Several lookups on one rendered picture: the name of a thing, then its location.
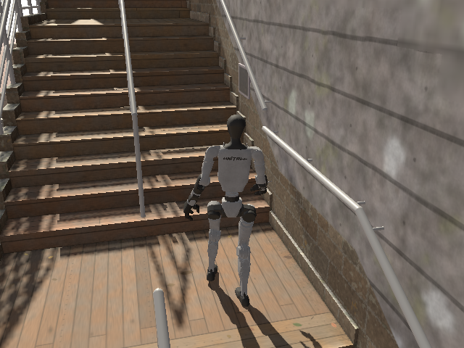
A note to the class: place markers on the humanoid robot torso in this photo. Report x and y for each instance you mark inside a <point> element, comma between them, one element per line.
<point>233,175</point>

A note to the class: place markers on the robot left hand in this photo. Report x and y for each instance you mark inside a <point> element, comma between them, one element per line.
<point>187,210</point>

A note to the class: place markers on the robot right hand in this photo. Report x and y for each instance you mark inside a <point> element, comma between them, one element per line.
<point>255,187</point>

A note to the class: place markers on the left robot foot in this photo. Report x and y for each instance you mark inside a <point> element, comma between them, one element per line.
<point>210,274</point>

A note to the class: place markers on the left robot upper arm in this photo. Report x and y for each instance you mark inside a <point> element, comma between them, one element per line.
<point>207,164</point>

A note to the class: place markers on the left robot forearm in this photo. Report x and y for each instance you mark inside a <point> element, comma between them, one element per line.
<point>196,192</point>

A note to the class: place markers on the right robot forearm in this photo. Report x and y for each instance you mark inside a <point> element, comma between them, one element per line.
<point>262,187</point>

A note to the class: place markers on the right robot upper arm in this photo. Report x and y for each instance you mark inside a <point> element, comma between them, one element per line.
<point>259,164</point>

